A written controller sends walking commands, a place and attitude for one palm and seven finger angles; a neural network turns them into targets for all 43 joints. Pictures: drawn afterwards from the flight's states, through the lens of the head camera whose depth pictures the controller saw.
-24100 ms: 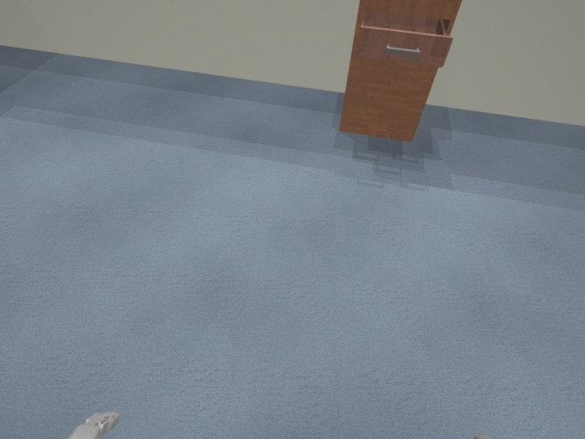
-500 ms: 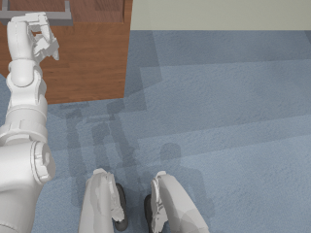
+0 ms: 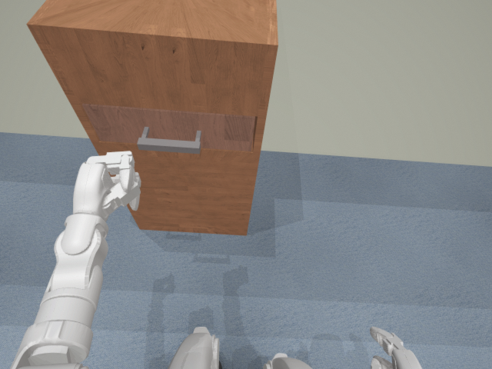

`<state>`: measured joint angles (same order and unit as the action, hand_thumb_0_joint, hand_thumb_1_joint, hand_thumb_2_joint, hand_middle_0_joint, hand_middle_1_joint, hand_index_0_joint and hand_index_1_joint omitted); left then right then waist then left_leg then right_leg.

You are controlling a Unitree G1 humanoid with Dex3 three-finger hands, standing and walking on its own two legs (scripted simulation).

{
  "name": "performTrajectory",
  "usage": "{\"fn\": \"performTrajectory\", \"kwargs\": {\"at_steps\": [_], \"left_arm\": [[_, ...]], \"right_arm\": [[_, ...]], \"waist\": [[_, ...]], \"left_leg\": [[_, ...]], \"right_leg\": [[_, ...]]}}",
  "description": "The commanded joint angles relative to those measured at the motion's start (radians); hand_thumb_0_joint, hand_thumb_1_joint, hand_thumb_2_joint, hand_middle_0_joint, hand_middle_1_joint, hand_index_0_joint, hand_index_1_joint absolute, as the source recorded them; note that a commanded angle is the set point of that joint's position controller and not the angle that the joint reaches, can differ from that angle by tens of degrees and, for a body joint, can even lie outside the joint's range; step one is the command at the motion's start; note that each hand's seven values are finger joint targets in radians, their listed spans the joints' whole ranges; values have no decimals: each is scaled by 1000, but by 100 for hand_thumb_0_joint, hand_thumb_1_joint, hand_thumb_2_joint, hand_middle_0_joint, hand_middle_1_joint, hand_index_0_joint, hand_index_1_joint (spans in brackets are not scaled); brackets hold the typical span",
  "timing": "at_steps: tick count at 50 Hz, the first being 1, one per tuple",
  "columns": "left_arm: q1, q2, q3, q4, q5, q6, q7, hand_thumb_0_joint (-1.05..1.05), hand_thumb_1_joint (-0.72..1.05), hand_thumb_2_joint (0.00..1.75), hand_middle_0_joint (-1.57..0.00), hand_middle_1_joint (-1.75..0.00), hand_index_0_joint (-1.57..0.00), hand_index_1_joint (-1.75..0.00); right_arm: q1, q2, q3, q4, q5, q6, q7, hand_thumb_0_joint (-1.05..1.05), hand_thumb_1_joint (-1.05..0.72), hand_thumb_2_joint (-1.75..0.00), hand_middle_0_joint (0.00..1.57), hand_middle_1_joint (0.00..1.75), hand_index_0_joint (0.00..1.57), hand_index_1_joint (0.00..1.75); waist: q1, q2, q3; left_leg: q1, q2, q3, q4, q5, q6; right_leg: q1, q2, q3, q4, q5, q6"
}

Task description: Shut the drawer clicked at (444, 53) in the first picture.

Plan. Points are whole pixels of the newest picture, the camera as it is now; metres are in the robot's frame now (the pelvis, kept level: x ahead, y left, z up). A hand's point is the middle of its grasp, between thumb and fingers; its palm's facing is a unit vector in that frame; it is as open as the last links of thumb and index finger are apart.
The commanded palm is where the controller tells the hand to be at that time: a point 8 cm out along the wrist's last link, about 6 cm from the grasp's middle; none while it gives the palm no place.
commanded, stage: draw the hand back to the body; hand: left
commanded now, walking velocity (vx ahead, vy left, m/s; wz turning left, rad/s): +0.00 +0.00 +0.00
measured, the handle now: (171, 139) +0.61 +0.19 -0.08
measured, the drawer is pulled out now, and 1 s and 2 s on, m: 0.00 0.00 0.00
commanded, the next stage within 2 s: step back with the hand held close in 0.92 s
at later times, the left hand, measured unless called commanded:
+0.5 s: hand (55, 221) +0.26 +0.22 +0.17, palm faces +0.23 -0.93 -0.30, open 3.3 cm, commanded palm +0.21 +0.27 +0.20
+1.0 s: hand out of the picture +0.19 +0.25 +0.23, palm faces +0.38 -0.86 -0.34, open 3.2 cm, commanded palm +0.14 +0.29 +0.26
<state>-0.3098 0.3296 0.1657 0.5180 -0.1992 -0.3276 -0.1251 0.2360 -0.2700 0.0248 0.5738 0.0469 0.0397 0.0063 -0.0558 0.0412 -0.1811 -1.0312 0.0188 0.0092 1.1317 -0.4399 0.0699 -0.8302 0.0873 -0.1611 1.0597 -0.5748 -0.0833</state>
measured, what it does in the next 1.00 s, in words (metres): rises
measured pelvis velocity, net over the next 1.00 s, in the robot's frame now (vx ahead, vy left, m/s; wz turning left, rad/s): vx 0.01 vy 0.01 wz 0.01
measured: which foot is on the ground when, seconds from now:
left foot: down 0.00-1.00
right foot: down 0.00-1.00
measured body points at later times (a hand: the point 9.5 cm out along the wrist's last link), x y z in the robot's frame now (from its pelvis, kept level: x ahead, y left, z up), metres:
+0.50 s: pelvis +0.02 +0.01 +0.08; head +0.01 -0.01 +0.53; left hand +0.25 +0.27 +0.19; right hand +0.21 -0.21 +0.00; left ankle +0.05 +0.07 -0.65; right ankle -0.03 -0.07 -0.65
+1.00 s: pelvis +0.01 +0.01 +0.09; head -0.01 -0.02 +0.53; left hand +0.16 +0.29 +0.25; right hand +0.21 -0.21 +0.01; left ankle +0.05 +0.07 -0.65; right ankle -0.03 -0.07 -0.65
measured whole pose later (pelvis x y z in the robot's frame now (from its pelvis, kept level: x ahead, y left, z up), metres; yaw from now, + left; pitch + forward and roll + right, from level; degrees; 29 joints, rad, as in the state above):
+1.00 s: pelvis +0.01 +0.01 +0.09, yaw +1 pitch -4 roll -1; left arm 0.54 0.32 0.25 -0.43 -0.11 -0.06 0.10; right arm 0.20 -0.24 0.04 0.57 0.03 -0.04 -0.05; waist 0.06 0.08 0.00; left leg -0.20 -0.04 0.06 0.47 -0.20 0.08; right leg -0.03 0.06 -0.07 0.40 -0.30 -0.05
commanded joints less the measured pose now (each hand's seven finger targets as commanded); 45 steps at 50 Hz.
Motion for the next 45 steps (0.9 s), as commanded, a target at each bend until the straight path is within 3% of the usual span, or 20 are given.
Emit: {"fn": "performTrajectory", "kwargs": {"at_steps": [1,2,3,4,5,6,9,11,14,18,23,25,26,27,32,36,37,41,44,45], "left_arm": [[-96,113,4,-237,-44,-23,-81,0,90,90,-140,-160,-140,-160],[-74,143,41,-300,-62,-21,-79,0,90,90,-140,-160,-140,-160],[19,219,41,-375,57,44,36,0,90,90,-140,-160,-140,-160],[72,161,11,-442,63,84,96,0,90,90,-140,-160,-140,-160],[91,163,17,-504,57,109,126,0,90,90,-140,-160,-140,-160],[125,171,20,-530,71,132,156,0,90,90,-140,-160,-140,-160],[129,203,51,-593,87,176,229,0,90,90,-140,-160,-140,-160],[132,192,41,-612,94,195,254,0,90,90,-140,-160,-140,-160],[169,150,3,-654,101,215,265,0,90,90,-140,-160,-140,-160],[335,103,-31,-741,97,236,256,0,90,90,-140,-160,-140,-160],[558,146,53,-875,85,242,239,0,90,90,-140,-160,-140,-160],[606,212,135,-923,83,238,236,0,90,90,-140,-160,-140,-160],[610,187,120,-982,80,235,233,0,90,90,-140,-160,-140,-160],[608,215,152,-1028,85,228,235,0,90,90,-140,-160,-140,-160],[717,217,188,-1206,83,211,237,0,90,90,-140,-160,-140,-160],[825,196,209,-1250,73,201,236,0,90,90,-140,-160,-140,-160],[834,222,243,-1265,74,195,237,0,90,90,-140,-160,-140,-160],[824,111,166,-1090,74,210,227,0,90,90,-140,-160,-140,-160],[763,157,200,-1113,82,193,233,0,90,90,-140,-160,-140,-160],[752,172,206,-1129,83,191,233,0,90,90,-140,-160,-140,-160]], "right_arm": [[68,-145,-47,-140,15,-24,-16,0,-90,-90,20,30,20,30],[49,-143,-47,-156,18,-25,-21,0,-90,-90,20,30,20,30],[-22,-112,-38,-185,22,17,-34,0,-90,-90,20,30,20,30],[-35,-97,-30,-220,23,34,-47,0,-90,-90,20,30,20,30],[-47,-99,-28,-238,21,31,-57,0,-90,-90,20,30,20,30],[-64,-95,-25,-241,21,36,-67,0,-90,-90,20,30,20,30],[-100,-93,-15,-240,20,47,-101,0,-90,-90,20,30,20,30],[-116,-92,-14,-232,18,39,-118,0,-90,-90,20,30,20,30],[-131,-93,-10,-219,18,15,-121,0,-90,-90,20,30,20,30],[-145,-90,-6,-210,13,-24,-108,0,-90,-90,20,30,20,30],[-174,-86,-6,-206,6,-46,-86,0,-90,-90,20,30,20,30],[-184,-89,-9,-198,0,-52,-81,0,-90,-90,20,30,20,30],[-185,-79,-9,-203,1,-56,-78,0,-90,-90,20,30,20,30],[-188,-77,-8,-200,0,-62,-76,0,-90,-90,20,30,20,30],[-176,-72,-11,-197,-7,-107,-61,0,-90,-90,20,30,20,30],[-179,-73,-24,-195,-7,-135,-53,0,-90,-90,20,30,20,30],[-175,-76,-27,-192,-5,-139,-53,0,-90,-90,20,30,20,30],[-169,-85,-38,-173,-5,-123,-54,0,-90,-90,20,30,20,30],[-170,-87,-40,-175,-6,-121,-65,0,-90,-90,20,30,20,30],[-178,-86,-38,-173,-8,-127,-67,0,-90,-90,20,30,20,30]], "waist": [[-17,74,-260],[-3,72,-278],[75,122,-336],[52,109,-273],[54,71,-247],[50,86,-217],[35,-32,-134],[34,-36,-97],[40,24,-76],[51,19,-32],[78,-46,40],[93,-47,60],[86,-6,57],[91,26,64],[98,95,56],[97,33,106],[104,8,90],[76,-77,243],[88,-57,203],[92,-16,196]], "left_leg": [[500,-3,-70,-176,308,-16],[521,-3,-63,-192,336,-15],[630,-1,-55,-275,356,-36],[652,2,-50,-314,360,-34],[654,1,-54,-330,360,-29],[661,6,-50,-353,338,-29],[649,6,-37,-419,275,-21],[708,6,-36,-472,278,-18],[843,8,-49,-544,304,-15],[954,18,-74,-619,344,-17],[967,20,-68,-679,404,-19],[970,18,-62,-693,421,-20],[982,19,-60,-699,425,-21],[996,19,-63,-704,433,-24],[1031,25,-78,-715,473,-29],[1014,33,-79,-721,435,-31],[1015,31,-76,-716,424,-28],[956,35,-82,-741,281,-27],[964,24,-81,-745,245,-19],[975,20,-74,-740,244,-19]], "right_leg": [[141,-40,169,-237,442,67],[191,-44,171,-248,493,70],[263,-82,225,-310,525,55],[280,-79,206,-338,532,57],[296,-74,193,-349,529,55],[313,-78,201,-372,515,60],[417,-104,238,-468,526,90],[450,-102,226,-507,512,84],[464,-92,195,-565,474,69],[514,-85,170,-627,472,56],[605,-91,163,-684,527,52],[623,-89,167,-713,543,52],[639,-94,167,-708,542,49],[633,-93,167,-719,540,47],[651,-90,165,-724,537,42],[644,-86,160,-729,511,44],[643,-85,163,-736,512,45],[578,-83,159,-763,393,54],[588,-89,170,-768,361,55],[590,-92,179,-777,358,54]]}}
